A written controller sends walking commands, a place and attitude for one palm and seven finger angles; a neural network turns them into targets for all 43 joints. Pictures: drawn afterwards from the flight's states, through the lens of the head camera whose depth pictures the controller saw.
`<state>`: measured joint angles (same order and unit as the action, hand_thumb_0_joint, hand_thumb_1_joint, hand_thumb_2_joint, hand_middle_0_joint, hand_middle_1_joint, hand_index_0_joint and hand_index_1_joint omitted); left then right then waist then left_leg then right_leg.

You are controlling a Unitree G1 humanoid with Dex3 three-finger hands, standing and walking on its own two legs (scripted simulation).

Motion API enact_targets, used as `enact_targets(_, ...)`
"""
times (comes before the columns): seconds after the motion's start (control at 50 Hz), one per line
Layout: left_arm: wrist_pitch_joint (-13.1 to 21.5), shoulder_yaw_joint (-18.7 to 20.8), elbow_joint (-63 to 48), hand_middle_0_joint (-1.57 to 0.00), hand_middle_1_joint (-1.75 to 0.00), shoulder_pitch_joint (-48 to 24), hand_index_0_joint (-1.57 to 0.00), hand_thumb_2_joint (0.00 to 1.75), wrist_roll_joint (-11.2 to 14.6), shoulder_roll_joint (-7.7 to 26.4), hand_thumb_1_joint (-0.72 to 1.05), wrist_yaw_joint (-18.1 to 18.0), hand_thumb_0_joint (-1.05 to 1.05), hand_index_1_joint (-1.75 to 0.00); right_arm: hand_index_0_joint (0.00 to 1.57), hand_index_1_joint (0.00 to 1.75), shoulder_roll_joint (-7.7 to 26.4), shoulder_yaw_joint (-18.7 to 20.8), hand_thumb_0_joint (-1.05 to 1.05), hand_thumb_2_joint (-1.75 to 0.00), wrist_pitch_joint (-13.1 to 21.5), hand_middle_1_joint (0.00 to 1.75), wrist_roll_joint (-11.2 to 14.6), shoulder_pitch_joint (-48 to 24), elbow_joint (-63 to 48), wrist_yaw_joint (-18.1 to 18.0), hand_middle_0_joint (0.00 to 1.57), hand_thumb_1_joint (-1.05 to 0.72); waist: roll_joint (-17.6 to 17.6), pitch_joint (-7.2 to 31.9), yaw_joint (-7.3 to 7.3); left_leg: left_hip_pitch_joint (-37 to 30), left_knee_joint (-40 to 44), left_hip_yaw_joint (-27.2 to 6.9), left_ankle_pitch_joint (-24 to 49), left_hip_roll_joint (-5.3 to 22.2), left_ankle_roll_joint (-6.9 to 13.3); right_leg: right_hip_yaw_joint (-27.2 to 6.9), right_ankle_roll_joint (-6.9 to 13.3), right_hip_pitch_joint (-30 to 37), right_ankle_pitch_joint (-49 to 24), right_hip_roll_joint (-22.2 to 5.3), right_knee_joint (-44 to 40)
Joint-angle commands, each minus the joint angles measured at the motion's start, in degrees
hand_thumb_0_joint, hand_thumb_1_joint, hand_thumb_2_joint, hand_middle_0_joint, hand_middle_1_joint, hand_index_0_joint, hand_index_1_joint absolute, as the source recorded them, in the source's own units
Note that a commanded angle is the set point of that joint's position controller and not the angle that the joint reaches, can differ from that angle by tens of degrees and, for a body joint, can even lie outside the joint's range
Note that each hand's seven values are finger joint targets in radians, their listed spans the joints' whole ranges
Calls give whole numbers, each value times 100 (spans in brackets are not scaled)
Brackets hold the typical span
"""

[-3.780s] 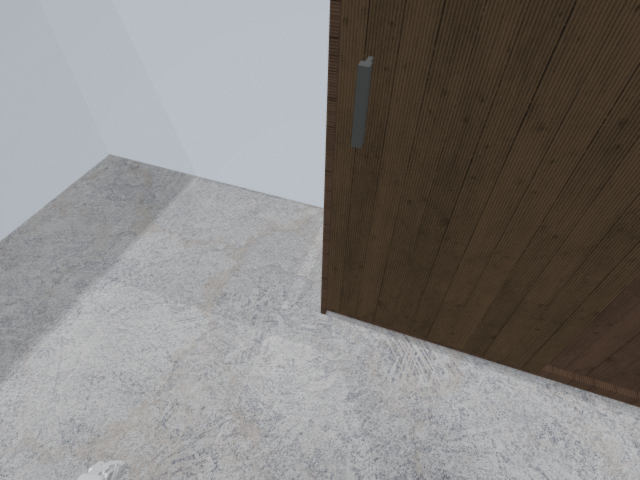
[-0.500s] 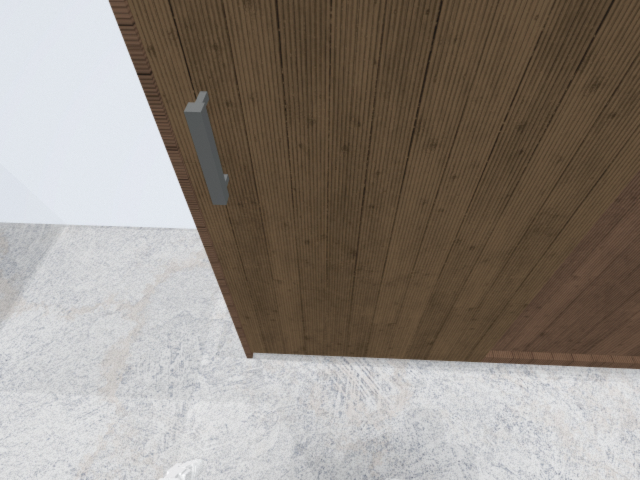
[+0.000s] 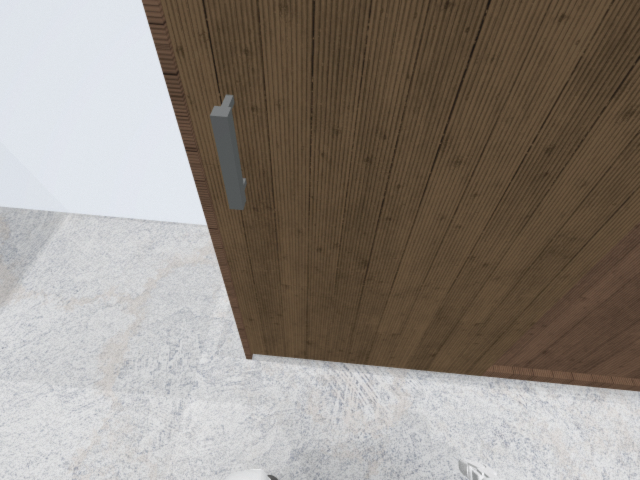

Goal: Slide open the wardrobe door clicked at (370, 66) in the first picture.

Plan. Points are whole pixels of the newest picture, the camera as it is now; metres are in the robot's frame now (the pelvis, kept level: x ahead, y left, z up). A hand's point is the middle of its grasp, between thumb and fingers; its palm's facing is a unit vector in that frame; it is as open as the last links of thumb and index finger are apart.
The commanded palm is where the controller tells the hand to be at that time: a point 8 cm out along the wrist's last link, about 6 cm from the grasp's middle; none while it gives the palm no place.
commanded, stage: come to a stop and stand still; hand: left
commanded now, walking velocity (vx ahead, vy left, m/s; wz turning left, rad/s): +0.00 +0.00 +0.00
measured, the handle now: (233, 155) +0.52 +0.18 +0.10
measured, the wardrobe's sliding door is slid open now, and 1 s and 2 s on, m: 0.00 0.00 0.00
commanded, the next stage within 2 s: look again from close up in 1.20 s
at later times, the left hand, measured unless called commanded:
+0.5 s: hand out of the picture -0.06 +0.16 -0.17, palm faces +0.10 -0.97 -0.24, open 7.4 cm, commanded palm none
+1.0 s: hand out of the picture -0.14 +0.13 -0.17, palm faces +0.11 -0.98 -0.17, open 7.4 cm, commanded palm none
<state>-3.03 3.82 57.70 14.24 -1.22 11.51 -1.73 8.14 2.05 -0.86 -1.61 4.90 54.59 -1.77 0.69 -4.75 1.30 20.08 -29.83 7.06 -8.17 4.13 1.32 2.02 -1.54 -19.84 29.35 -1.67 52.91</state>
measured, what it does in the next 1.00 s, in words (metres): walks backwards: right foot, then left foot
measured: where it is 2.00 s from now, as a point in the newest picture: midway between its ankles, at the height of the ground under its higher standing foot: outside the picture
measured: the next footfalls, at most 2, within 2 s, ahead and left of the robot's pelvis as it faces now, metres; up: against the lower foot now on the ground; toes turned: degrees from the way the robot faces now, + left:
right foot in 0.06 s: -0.01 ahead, -0.13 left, +0.01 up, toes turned +3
left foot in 0.54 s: -0.02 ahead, +0.09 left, +0.01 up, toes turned +5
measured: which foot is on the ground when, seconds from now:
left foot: down 0.00-0.36, up 0.38-0.52, down 0.54-1.00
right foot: up 0.00-0.04, down 0.06-1.00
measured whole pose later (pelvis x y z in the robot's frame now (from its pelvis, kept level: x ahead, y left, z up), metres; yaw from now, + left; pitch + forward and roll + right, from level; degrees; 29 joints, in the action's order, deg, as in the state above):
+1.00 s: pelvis -0.13 -0.04 +0.00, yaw +4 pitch -2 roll +0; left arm -0.7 0.9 59.7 19.8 -1.1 8.1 -1.2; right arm 8.9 0.6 -0.4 -1.7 20.1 59.8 -1.3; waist 0.5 0.2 -0.4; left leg 18.4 -31.0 1.1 -12.8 0.4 0.7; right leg 1.8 2.0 -18.1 13.2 1.3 30.9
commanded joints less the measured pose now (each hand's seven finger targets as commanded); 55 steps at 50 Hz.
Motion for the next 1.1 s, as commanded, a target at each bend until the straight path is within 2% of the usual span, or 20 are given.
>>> enact_targets(0.0,333,-126,-149,-20,-30,1038,-20,90,-47,392,90,-114,0,-30,20,30,1174,300,0,-90,100,30,88,238,-501,3,20,-90,-16,746,192,-825,-811,-689,1412,652,213,-282,193,248,-2170,-273,-3453)
enact_targets(0.02,359,-64,-469,-20,-30,632,-20,90,-127,775,90,-114,0,-30,20,30,503,206,0,-90,64,30,119,768,-635,108,20,-90,1714,634,-170,405,-1231,-188,-1063,-54,-82,-1281,500,524,-2840,-1140,-3397)
enact_targets(0.06,399,-69,-770,-20,-30,198,-20,90,-145,917,90,-111,0,-30,20,30,478,193,0,-90,-25,30,65,719,-706,187,20,-90,689,832,-266,71,-1824,-261,-1550,-391,-164,-1064,1012,117,-2322,-1244,-3047)
enact_targets(0.12,393,-4,-908,-20,-30,-97,-20,90,-63,873,90,-156,0,-30,20,30,602,182,0,-90,20,30,69,1112,-663,179,20,-90,762,414,-467,-548,-851,-327,-809,-283,-60,-707,769,-619,-1330,-976,-2507)
enact_targets(0.16,241,-65,-939,-20,-30,107,-20,90,-46,636,90,-126,0,-30,20,30,778,193,0,-90,11,30,14,1285,-609,175,20,-90,-605,-223,-424,-188,109,-1182,-1726,91,146,-334,478,-1190,565,-322,-2187)
enact_targets(0.2,177,-52,-907,-20,-30,581,-20,90,-35,495,90,-101,0,-30,20,30,1080,249,0,-90,5,30,-51,1248,-674,145,20,-90,-1561,-321,-217,1079,1492,-2356,-3453,622,456,150,306,-259,315,277,-1332)
enact_targets(0.28,183,-13,-472,-20,-30,1733,-20,90,-30,257,90,-15,0,-30,20,30,1107,244,0,-90,-60,30,-56,741,-759,115,20,-90,-759,173,301,1869,1258,-1705,-3288,276,305,179,474,1064,-36,337,-1530)
enact_targets(0.3,221,-20,-495,-20,-30,1727,-20,90,-41,347,90,-25,0,-30,20,30,947,209,0,-90,-72,30,-47,802,-735,118,20,-90,-297,178,291,1626,683,-1371,-2926,-55,163,-299,583,799,395,87,-2319)
enact_targets(0.34,283,72,-827,-20,-30,926,-20,90,-58,878,90,-80,0,-30,20,30,513,218,0,-90,-201,30,10,1105,-727,151,20,-90,1378,-114,-45,931,-2052,-601,-1467,-570,-149,-2690,1245,-1017,2316,-1634,-4378)
enact_targets(0.36,301,90,-1061,-20,-30,229,-20,90,-52,958,90,-106,0,-30,20,30,628,272,0,-90,-232,30,-5,1276,-601,167,20,-90,1000,-161,-281,548,-3113,-886,-1323,-519,-84,-2766,1333,-1698,1659,-1772,-4506)
enact_targets(0.4,364,106,-1267,-20,-30,-595,-20,90,-93,1060,90,-124,0,-30,20,30,619,282,0,-90,-150,30,34,2125,-319,216,20,-90,595,126,-736,-158,-3148,-599,-1321,-493,-94,-1370,1075,-1789,529,-1240,-4010)
enact_targets(0.44,296,60,-1042,-20,-30,-76,-20,90,-112,816,90,-123,0,-30,20,30,338,156,0,-90,-72,30,53,2128,-311,188,20,-90,1009,25,-441,-275,-1653,-348,-1590,-521,-94,-1053,883,-1171,207,-938,-3608)
enact_targets(0.48,196,16,-815,-20,-30,348,-20,90,-49,722,90,-117,0,-30,20,30,284,68,0,-90,8,30,56,2251,-203,133,20,-90,561,-53,-369,-901,197,-344,-1205,-535,-51,-1046,657,-1158,510,-649,-2998)
enact_targets(0.52,174,-82,-741,-20,-30,761,-20,90,64,227,90,-72,0,-30,20,30,718,97,0,-90,109,30,-27,2108,-260,64,20,-90,-1122,-137,-171,-331,1520,-1931,-2020,580,316,-473,281,-878,-162,75,-1739)
enact_targets(0.56,177,-83,-604,-20,-30,622,-20,90,2,267,90,-49,0,-30,20,30,879,93,0,-90,161,30,-9,1452,-352,25,20,-90,-1546,-148,-15,855,2071,-2568,-2719,916,658,-195,221,-64,-583,162,-1042)
enact_targets(0.66,295,-189,-214,-20,-30,988,-20,90,0,95,90,31,0,-30,20,30,793,44,0,-90,146,30,22,1225,-152,21,20,-90,-305,-34,115,888,1348,-1731,-2481,460,435,-364,267,859,-1173,49,-2405)
enact_targets(0.76,412,-150,-274,-20,-30,516,-20,90,23,529,90,-15,0,-30,20,30,492,-21,0,-90,57,30,33,1816,166,83,20,-90,878,64,-334,-392,-77,-784,-1368,-326,21,-1598,645,-615,969,-752,-3950)
enact_targets(0.84,386,-111,-278,-20,-30,302,-20,90,30,531,90,-28,0,-30,20,30,454,-29,0,-90,58,30,27,2075,363,80,20,-90,368,-11,-454,-788,44,-869,-1325,-266,37,-1217,563,-1080,772,-555,-3772)
enact_targets(0.92,350,-129,-157,-20,-30,658,-20,90,19,357,90,-6,0,-30,20,30,605,-27,0,-90,121,30,-9,1795,299,49,20,-90,-396,-118,-200,164,939,-1356,-2162,45,128,-892,421,-307,161,-191,-3174)
enact_targets(1.08,402,-146,-34,-20,-30,749,-20,90,13,405,90,33,0,-30,20,30,595,-43,0,-90,146,30,9,1766,349,36,20,-90,122,-1,-157,218,561,-1129,-1809,-150,83,-1179,511,-90,403,-422,-3488)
